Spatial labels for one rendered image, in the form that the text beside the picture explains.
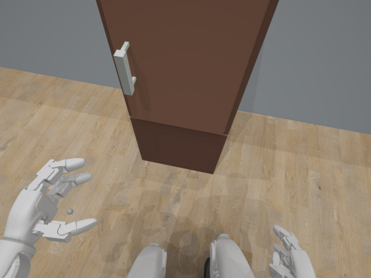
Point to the robot left forearm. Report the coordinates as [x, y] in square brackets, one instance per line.
[15, 257]

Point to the right robot shin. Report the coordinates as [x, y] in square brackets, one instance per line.
[212, 273]

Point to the robot right hand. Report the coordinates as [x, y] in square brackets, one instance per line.
[296, 264]

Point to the handle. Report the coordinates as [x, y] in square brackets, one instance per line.
[121, 60]

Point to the cupboard door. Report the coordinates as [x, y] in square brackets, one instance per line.
[188, 56]

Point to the robot left hand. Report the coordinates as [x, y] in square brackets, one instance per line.
[25, 218]

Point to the robot left thigh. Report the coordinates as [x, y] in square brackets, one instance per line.
[150, 263]

